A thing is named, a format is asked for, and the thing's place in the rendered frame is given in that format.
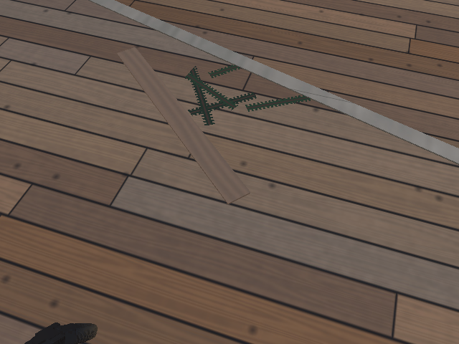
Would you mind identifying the left robot hand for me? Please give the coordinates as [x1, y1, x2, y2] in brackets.
[25, 322, 98, 344]

